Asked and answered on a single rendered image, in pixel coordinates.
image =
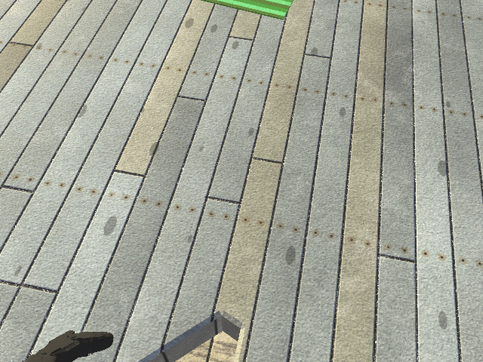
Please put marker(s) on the robot left hand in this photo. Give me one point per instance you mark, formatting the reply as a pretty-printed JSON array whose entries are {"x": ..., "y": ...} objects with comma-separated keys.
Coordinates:
[{"x": 70, "y": 345}]

